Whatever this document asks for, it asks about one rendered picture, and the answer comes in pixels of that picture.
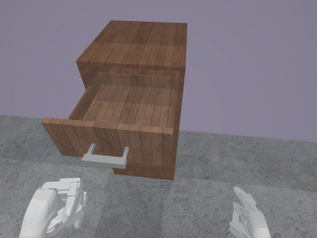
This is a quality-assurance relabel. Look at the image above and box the robot right hand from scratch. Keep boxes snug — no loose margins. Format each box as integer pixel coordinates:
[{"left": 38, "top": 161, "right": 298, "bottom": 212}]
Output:
[{"left": 229, "top": 186, "right": 271, "bottom": 238}]

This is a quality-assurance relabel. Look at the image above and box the cabinet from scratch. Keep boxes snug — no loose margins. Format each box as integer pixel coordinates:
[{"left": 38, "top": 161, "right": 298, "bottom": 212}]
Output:
[{"left": 76, "top": 20, "right": 187, "bottom": 180}]

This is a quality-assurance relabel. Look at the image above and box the robot left hand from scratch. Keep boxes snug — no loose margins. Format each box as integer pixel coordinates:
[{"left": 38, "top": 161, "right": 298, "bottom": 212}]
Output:
[{"left": 19, "top": 178, "right": 88, "bottom": 238}]

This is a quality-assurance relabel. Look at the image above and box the handle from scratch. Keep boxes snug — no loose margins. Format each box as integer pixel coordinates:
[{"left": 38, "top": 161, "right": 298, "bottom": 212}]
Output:
[{"left": 82, "top": 143, "right": 129, "bottom": 169}]

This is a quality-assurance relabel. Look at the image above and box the drawer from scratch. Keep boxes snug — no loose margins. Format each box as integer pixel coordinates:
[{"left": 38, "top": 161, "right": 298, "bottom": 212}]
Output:
[{"left": 41, "top": 71, "right": 178, "bottom": 167}]

